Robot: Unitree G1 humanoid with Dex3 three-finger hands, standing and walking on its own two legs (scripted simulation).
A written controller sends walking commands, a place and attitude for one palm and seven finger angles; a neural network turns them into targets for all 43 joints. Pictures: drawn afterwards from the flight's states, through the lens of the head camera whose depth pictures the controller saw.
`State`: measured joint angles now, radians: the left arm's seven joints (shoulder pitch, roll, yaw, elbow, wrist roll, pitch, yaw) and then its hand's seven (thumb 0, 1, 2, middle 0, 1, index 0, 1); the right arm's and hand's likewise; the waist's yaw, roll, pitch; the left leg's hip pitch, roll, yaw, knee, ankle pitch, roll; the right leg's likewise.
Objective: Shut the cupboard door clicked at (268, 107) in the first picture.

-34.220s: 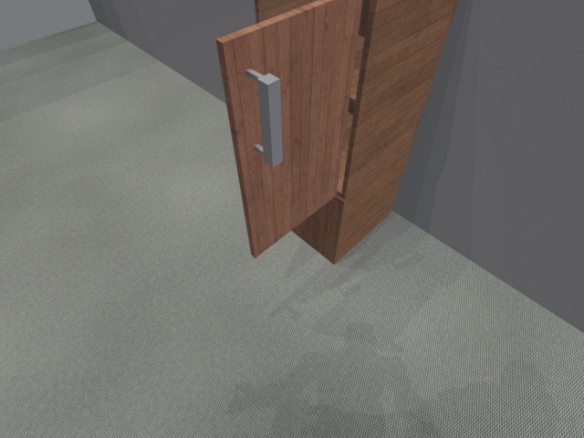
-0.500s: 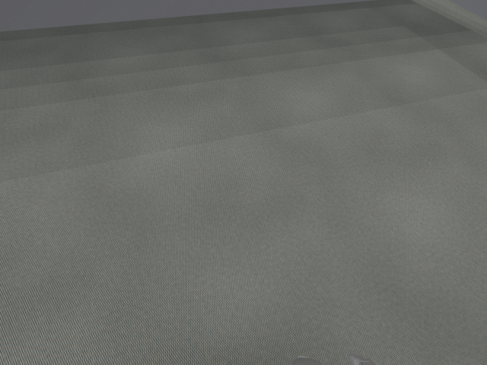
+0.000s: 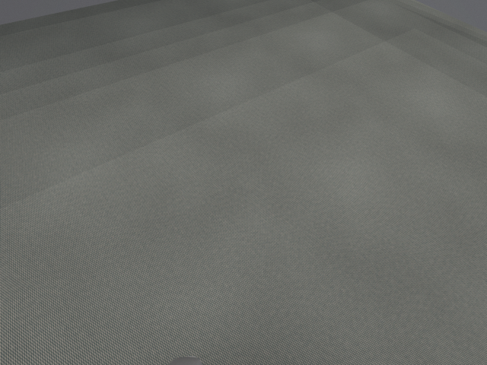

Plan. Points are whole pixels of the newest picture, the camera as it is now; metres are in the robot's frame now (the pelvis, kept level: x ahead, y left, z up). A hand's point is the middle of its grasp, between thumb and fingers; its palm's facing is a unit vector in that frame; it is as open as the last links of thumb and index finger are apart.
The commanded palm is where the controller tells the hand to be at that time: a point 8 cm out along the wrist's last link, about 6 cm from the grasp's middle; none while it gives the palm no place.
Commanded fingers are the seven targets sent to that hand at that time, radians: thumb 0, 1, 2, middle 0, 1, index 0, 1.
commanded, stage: turn to face it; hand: left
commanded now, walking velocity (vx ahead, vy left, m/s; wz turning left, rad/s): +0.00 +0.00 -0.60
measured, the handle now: out of the picture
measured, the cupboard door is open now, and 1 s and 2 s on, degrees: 52 52 52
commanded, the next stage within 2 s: none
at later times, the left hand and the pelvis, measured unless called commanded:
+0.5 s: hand (166, 321) +0.21 +0.16 -0.15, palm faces -0.34 -0.91 -0.25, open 7.4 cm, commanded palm none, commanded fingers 0.00 0.90 0.90 -0.20 -0.30 -0.20 -0.30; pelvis +0.01 +0.00 -0.01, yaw -19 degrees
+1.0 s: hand (161, 328) +0.20 +0.17 -0.18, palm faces -0.51 -0.84 -0.19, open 7.4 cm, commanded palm none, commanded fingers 0.00 0.90 0.90 -0.20 -0.30 -0.20 -0.30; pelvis +0.05 +0.02 +0.00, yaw -35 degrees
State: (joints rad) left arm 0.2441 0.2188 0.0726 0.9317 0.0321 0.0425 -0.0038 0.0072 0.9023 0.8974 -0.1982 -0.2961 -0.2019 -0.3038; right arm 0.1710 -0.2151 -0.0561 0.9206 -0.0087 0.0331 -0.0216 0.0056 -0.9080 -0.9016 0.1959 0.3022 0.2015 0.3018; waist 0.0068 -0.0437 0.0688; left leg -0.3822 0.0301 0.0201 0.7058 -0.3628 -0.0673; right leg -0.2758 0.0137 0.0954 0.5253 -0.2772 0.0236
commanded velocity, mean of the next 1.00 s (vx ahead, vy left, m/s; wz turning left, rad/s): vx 0.00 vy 0.00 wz -0.60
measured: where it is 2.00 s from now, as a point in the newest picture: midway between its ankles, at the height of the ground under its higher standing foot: outside the picture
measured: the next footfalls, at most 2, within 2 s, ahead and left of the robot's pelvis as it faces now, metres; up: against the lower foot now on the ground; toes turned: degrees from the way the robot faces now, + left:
left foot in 0.02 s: +0.06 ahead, +0.12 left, +0.00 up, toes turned +1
right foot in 0.50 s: +0.01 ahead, -0.12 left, +0.00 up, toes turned -23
